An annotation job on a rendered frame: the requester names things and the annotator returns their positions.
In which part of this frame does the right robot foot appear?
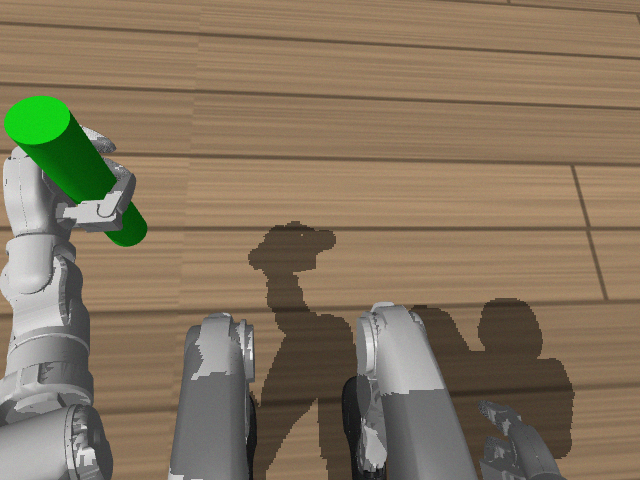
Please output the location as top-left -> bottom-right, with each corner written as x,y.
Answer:
342,376 -> 386,480

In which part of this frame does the can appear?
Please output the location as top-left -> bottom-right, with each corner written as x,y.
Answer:
4,96 -> 147,247

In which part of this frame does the left robot arm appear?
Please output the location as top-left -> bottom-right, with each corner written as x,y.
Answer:
0,233 -> 113,480

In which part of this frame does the right robot hand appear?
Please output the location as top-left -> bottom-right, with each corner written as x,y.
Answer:
478,400 -> 561,480

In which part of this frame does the left robot hand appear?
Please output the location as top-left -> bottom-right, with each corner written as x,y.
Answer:
3,125 -> 136,241

